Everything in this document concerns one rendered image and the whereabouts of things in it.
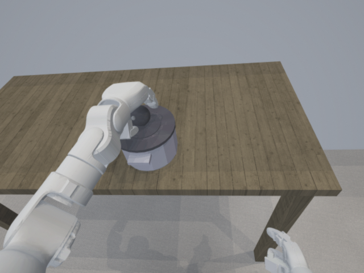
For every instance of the left robot forearm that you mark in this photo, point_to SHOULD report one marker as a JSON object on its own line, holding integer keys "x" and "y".
{"x": 97, "y": 146}

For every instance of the left robot hand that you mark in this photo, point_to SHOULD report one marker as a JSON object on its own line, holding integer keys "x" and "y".
{"x": 133, "y": 94}

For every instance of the knob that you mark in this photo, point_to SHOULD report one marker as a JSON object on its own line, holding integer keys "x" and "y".
{"x": 142, "y": 115}

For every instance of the pot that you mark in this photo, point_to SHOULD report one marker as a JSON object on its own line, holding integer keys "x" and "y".
{"x": 154, "y": 159}

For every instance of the robot left upper arm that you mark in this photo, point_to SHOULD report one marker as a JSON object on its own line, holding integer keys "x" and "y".
{"x": 45, "y": 239}

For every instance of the right robot hand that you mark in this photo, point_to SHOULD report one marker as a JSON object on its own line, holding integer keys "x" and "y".
{"x": 292, "y": 256}

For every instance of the table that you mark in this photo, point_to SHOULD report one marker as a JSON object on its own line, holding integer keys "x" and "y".
{"x": 241, "y": 131}

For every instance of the lid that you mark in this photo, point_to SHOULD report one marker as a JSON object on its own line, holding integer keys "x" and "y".
{"x": 152, "y": 135}

